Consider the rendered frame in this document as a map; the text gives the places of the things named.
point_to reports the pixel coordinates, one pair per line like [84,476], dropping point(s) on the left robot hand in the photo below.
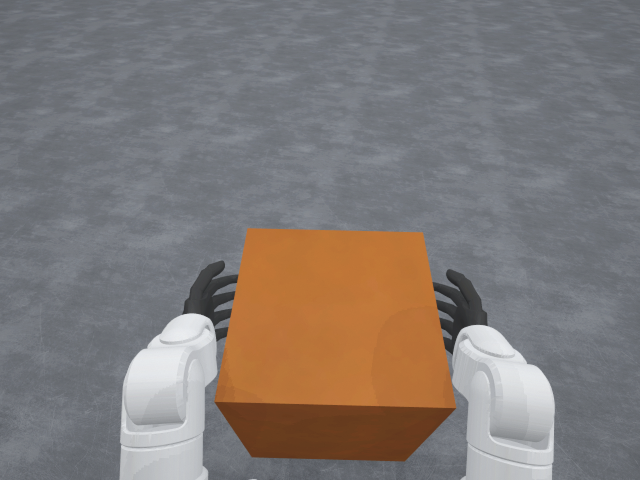
[201,300]

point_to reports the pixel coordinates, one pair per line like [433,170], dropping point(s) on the left robot forearm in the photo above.
[163,403]

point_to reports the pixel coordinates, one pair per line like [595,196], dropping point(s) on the carton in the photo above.
[334,348]

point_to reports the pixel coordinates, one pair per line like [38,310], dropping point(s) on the right robot hand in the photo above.
[468,311]

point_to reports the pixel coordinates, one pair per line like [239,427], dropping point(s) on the right robot forearm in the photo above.
[510,426]

